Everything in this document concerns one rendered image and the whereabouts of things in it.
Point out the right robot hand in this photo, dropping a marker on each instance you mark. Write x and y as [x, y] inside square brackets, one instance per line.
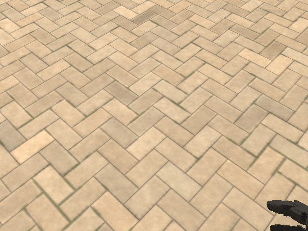
[294, 209]

